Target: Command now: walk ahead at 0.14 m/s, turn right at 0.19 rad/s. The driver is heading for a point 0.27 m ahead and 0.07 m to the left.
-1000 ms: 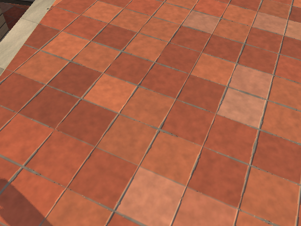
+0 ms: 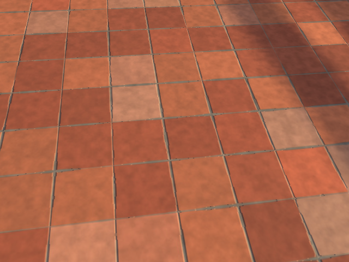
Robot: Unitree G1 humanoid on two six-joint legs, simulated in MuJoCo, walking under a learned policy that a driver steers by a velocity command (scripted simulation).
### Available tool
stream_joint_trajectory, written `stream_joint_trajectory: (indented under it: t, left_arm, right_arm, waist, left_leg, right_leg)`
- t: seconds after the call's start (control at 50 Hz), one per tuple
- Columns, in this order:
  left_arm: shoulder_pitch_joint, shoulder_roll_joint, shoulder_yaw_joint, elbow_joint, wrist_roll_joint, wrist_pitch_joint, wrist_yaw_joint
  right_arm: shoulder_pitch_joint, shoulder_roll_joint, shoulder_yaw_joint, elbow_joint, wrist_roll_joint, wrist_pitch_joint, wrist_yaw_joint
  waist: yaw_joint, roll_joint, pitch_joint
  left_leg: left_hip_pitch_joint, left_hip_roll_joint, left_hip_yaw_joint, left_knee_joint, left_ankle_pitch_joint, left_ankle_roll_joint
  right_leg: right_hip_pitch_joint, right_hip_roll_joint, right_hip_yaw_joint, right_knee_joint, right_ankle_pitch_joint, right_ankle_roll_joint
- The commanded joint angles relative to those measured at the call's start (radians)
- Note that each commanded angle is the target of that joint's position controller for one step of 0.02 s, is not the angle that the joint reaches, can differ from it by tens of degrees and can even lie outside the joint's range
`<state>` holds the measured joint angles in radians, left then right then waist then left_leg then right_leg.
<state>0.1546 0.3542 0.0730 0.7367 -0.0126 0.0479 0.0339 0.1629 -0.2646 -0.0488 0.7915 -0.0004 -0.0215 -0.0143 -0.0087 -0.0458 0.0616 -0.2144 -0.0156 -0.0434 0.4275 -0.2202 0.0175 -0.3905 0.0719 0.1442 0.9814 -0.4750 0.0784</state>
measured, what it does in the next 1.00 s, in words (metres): walks ahead: right foot, then left foot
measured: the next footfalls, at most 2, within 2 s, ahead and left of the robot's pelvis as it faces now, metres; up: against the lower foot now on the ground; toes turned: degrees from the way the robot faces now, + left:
right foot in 0.16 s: +0.03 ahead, -0.13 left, +0.00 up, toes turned +2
left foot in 0.52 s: +0.27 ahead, +0.12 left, +0.00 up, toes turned +7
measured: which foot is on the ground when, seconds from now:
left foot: down 0.00-0.16, up 0.18-0.50, down 0.52-1.00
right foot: up 0.00-0.14, down 0.16-0.54, up 0.56-0.80, down 0.82-1.00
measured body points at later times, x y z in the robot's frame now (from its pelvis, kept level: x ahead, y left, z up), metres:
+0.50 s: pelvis +0.12 +0.00 -0.01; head +0.15 -0.01 +0.44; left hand +0.09 +0.28 -0.14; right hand +0.34 -0.23 -0.11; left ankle +0.23 +0.12 -0.73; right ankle -0.01 -0.13 -0.74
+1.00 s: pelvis +0.20 +0.01 -0.01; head +0.21 +0.00 +0.44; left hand +0.25 +0.27 -0.14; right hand +0.35 -0.23 -0.14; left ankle +0.23 +0.12 -0.74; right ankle +0.20 -0.13 -0.74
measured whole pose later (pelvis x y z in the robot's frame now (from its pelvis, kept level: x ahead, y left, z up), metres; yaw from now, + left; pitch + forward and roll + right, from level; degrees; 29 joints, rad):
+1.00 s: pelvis +0.20 +0.01 -0.01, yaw +5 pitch -1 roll +1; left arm 0.25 0.24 0.02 0.91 0.01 -0.02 0.03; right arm 0.15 -0.24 -0.02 0.89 -0.01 -0.01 -0.01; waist -0.01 0.02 0.03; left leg -0.27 -0.02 0.03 0.49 -0.20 0.02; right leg -0.20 -0.03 0.01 0.53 -0.31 0.02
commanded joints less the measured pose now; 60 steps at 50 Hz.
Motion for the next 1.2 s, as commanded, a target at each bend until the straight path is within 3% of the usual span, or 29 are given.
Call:
stream_joint_trajectory:
  t: [0.02,0.08,0.12,0.14,0.16,0.18,0.2,0.22,0.24,0.28,0.32,0.4,0.44,0.48,0.52,0.54,0.56,0.58,0.6,0.64,0.66,0.72,0.78,0.82,0.84,0.86,0.9,0.98,1.2]
  left_arm:
    - [-0.040,0.028,-0.007,-0.069,-0.001,-0.025,-0.013]
    - [-0.055,0.047,-0.007,-0.064,-0.010,-0.055,-0.021]
    - [0.012,0.038,-0.005,-0.024,-0.007,-0.076,-0.024]
    - [0.063,0.042,-0.001,-0.001,-0.005,-0.083,-0.022]
    - [0.160,0.065,0.007,0.021,-0.004,-0.089,-0.014]
    - [0.276,0.143,0.027,0.044,0.012,-0.093,-0.006]
    - [0.293,0.207,0.048,0.056,0.021,-0.101,-0.018]
    - [0.249,0.129,0.029,0.044,0.026,-0.117,-0.018]
    - [0.208,0.074,0.014,0.038,0.020,-0.131,-0.017]
    - [0.160,0.045,0.003,0.038,0.013,-0.135,-0.020]
    - [0.127,0.046,0.001,0.032,0.019,-0.126,-0.018]
    - [0.151,0.073,0.004,0.057,0.011,-0.100,-0.009]
    - [0.177,0.099,0.009,0.076,0.007,-0.097,-0.011]
    - [0.145,0.115,0.014,0.079,-0.007,-0.101,-0.012]
    - [0.151,0.093,0.007,0.091,-0.008,-0.105,-0.014]
    - [0.186,0.056,-0.008,0.080,0.022,-0.112,-0.015]
    - [0.337,-0.049,-0.042,0.096,0.031,-0.107,-0.023]
    - [0.299,0.034,-0.021,0.120,0.008,-0.093,-0.026]
    - [0.236,0.068,-0.009,0.101,-0.015,-0.079,-0.023]
    - [0.177,0.044,-0.007,0.098,-0.001,-0.048,0.001]
    - [0.188,0.035,-0.007,0.100,0.004,-0.033,0.009]
    - [0.205,-0.003,-0.019,0.112,0.017,-0.020,0.021]
    - [0.204,-0.007,-0.020,0.129,0.022,-0.023,0.012]
    - [0.186,-0.002,-0.021,0.125,0.043,-0.025,0.005]
    - [0.154,0.031,-0.019,0.102,0.045,-0.027,0.009]
    - [0.109,0.083,-0.006,0.114,0.032,-0.032,0.010]
    - [0.060,0.009,-0.025,0.111,0.037,-0.058,0.005]
    - [0.095,0.012,-0.027,0.138,0.024,-0.089,-0.001]
    - [0.095,0.006,-0.031,0.192,0.017,-0.070,-0.001]
  right_arm:
    - [0.002,-0.181,-0.035,-0.041,0.008,0.000,-0.011]
    - [0.044,-0.227,-0.046,-0.035,0.015,0.007,-0.010]
    - [0.038,-0.221,-0.040,-0.033,0.035,0.009,-0.005]
    - [0.037,-0.198,-0.032,-0.035,0.035,0.005,-0.003]
    - [0.009,-0.141,-0.014,-0.048,0.026,-0.006,0.002]
    - [-0.054,-0.042,0.013,-0.089,0.016,-0.025,0.010]
    - [-0.099,-0.090,0.004,-0.136,0.033,-0.043,0.007]
    - [-0.078,-0.157,-0.020,-0.123,0.047,-0.050,0.007]
    - [-0.030,-0.166,-0.027,-0.100,0.054,-0.050,0.014]
    - [-0.009,-0.155,-0.032,-0.084,0.030,-0.046,0.017]
    - [-0.001,-0.113,-0.022,-0.084,0.012,-0.047,0.029]
    - [-0.103,-0.038,0.013,-0.128,0.003,-0.042,0.054]
    - [-0.103,-0.071,0.005,-0.136,0.008,-0.038,0.059]
    - [-0.047,-0.116,-0.012,-0.126,0.004,-0.036,0.055]
    - [0.085,-0.172,-0.038,-0.081,-0.008,-0.037,0.039]
    - [0.164,-0.233,-0.050,-0.073,-0.017,-0.032,0.023]
    - [0.176,-0.237,-0.038,-0.070,-0.040,-0.021,0.016]
    - [0.151,-0.167,-0.023,-0.073,-0.015,-0.017,0.025]
    - [0.061,-0.150,-0.016,-0.079,0.001,-0.018,0.029]
    - [-0.048,-0.109,-0.003,-0.081,-0.002,-0.020,0.032]
    - [-0.084,-0.111,-0.005,-0.078,-0.011,-0.018,0.032]
    - [-0.117,-0.112,-0.009,-0.064,-0.024,-0.016,0.025]
    - [-0.134,-0.119,-0.009,-0.046,-0.009,-0.007,0.013]
    - [-0.109,-0.075,0.007,-0.020,-0.008,-0.003,0.011]
    - [-0.084,-0.062,0.013,-0.006,-0.019,-0.002,0.013]
    - [-0.055,-0.067,0.006,-0.008,-0.015,0.004,0.012]
    - [-0.070,-0.083,0.003,0.006,-0.019,0.005,0.004]
    - [-0.039,-0.083,0.002,0.051,-0.012,0.003,0.000]
    - [-0.035,-0.092,-0.001,0.147,0.001,0.020,-0.009]
  waist:
    - [-0.031,0.253,-0.072]
    - [-0.050,0.237,-0.045]
    - [-0.002,0.202,-0.022]
    - [0.028,0.182,-0.031]
    - [0.077,0.145,-0.079]
    - [0.126,-0.053,-0.129]
    - [0.139,-0.168,-0.065]
    - [0.119,-0.096,0.010]
    - [0.090,-0.107,0.042]
    - [0.060,-0.095,0.074]
    - [0.035,-0.069,0.036]
    - [0.069,-0.072,0.003]
    - [0.059,-0.081,-0.016]
    - [0.005,-0.080,-0.044]
    - [-0.070,-0.025,-0.123]
    - [-0.083,0.082,-0.230]
    - [-0.012,0.301,-0.407]
    - [-0.042,0.212,-0.421]
    - [-0.025,0.183,-0.266]
    - [0.008,0.117,-0.129]
    - [0.035,0.140,-0.103]
    - [0.048,0.180,-0.118]
    - [0.057,0.155,-0.137]
    - [0.062,0.121,-0.099]
    - [0.038,0.072,-0.048]
    - [-0.021,-0.068,-0.005]
    - [-0.016,-0.079,0.010]
    - [0.000,-0.011,-0.046]
    - [0.011,0.049,-0.087]
  left_leg:
    - [0.104,0.191,-0.225,-0.207,-0.160,0.183]
    - [0.065,0.223,-0.256,-0.221,-0.223,0.195]
    - [-0.023,0.198,-0.254,-0.203,-0.217,0.186]
    - [-0.089,0.177,-0.248,-0.174,-0.184,0.164]
    - [-0.207,0.137,-0.215,-0.081,-0.182,0.113]
    - [-0.398,0.012,-0.063,0.188,-0.218,0.032]
    - [-0.513,-0.010,-0.016,0.353,-0.354,0.011]
    - [-0.577,0.039,-0.083,0.502,-0.326,0.014]
    - [-0.618,0.054,-0.105,0.555,-0.253,0.024]
    - [-0.636,0.066,-0.096,0.584,-0.146,0.017]
    - [-0.539,0.060,-0.024,0.547,-0.068,-0.016]
    - [-0.288,0.051,0.100,0.274,0.112,-0.054]
    - [-0.221,0.028,0.094,0.206,0.152,-0.033]
    - [-0.146,0.014,0.077,0.140,0.162,0.010]
    - [0.074,-0.007,0.083,0.028,0.347,0.062]
    - [0.295,0.140,-0.063,0.088,0.751,0.108]
    - [0.489,0.408,-0.383,0.071,0.910,0.320]
    - [0.381,0.394,-0.436,-0.009,0.725,0.343]
    - [0.269,0.351,-0.334,-0.051,0.539,0.302]
    - [0.076,0.277,-0.240,-0.120,0.287,0.231]
    - [-0.020,0.244,-0.196,-0.154,0.205,0.208]
    - [-0.102,0.212,-0.140,-0.177,0.130,0.208]
    - [-0.148,0.196,-0.118,-0.174,-0.079,0.182]
    - [-0.222,0.146,-0.091,-0.165,-0.298,0.098]
    - [-0.232,0.107,-0.067,-0.125,-0.341,0.047]
    - [-0.117,0.044,0.009,-0.094,-0.255,0.009]
    - [0.009,0.038,0.016,-0.018,-0.103,0.003]
    - [0.010,0.051,0.009,0.004,0.070,0.032]
    - [0.072,0.057,0.013,0.034,0.285,0.026]
  right_leg:
    - [-0.021,-0.051,-0.106,-0.177,0.017,0.009]
    - [0.074,-0.047,-0.150,-0.375,0.010,-0.031]
    - [0.232,-0.033,-0.177,-0.607,0.193,-0.077]
    - [0.349,-0.039,-0.169,-0.673,0.251,-0.100]
    - [0.525,-0.119,-0.093,-0.671,0.255,-0.125]
    - [0.669,-0.299,0.144,-0.701,0.113,-0.191]
    - [0.567,-0.468,0.377,-0.797,0.009,-0.312]
    - [0.535,-0.463,0.369,-0.825,-0.070,-0.337]
    - [0.543,-0.413,0.291,-0.834,-0.073,-0.297]
    - [0.532,-0.366,0.148,-0.825,0.293,-0.258]
    - [0.460,-0.310,-0.009,-0.787,0.717,-0.242]
    - [0.308,-0.238,-0.150,-0.763,0.863,-0.232]
    - [0.320,-0.268,-0.129,-0.730,0.888,-0.230]
    - [0.339,-0.289,-0.111,-0.660,0.933,-0.211]
    - [0.311,-0.226,-0.144,-0.469,0.941,-0.159]
    - [0.181,-0.166,-0.176,-0.278,0.653,-0.106]
    - [0.013,-0.054,-0.146,0.036,-0.111,-0.040]
    - [0.028,-0.058,-0.026,0.140,-0.226,-0.023]
    - [-0.047,-0.093,-0.047,0.181,-0.208,-0.021]
    - [-0.052,-0.139,-0.066,0.088,-0.124,-0.017]
    - [0.017,-0.152,-0.069,0.008,-0.083,-0.013]
    - [0.148,-0.136,-0.104,-0.188,-0.023,-0.008]
    - [0.267,-0.121,-0.135,-0.384,0.216,-0.031]
    - [0.334,-0.130,-0.121,-0.495,0.311,-0.064]
    - [0.291,-0.192,-0.047,-0.573,0.282,-0.093]
    - [0.096,-0.188,-0.038,-0.596,0.043,-0.126]
    - [0.002,-0.169,-0.045,-0.652,-0.027,-0.104]
    - [0.122,-0.150,-0.076,-0.586,0.244,-0.078]
    - [0.204,-0.129,-0.109,-0.560,0.460,-0.088]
